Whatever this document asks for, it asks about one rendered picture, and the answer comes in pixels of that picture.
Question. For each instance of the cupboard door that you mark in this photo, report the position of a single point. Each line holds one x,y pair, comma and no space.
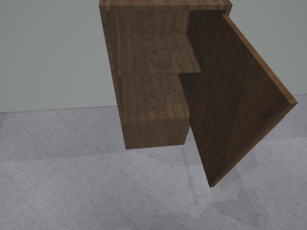
239,100

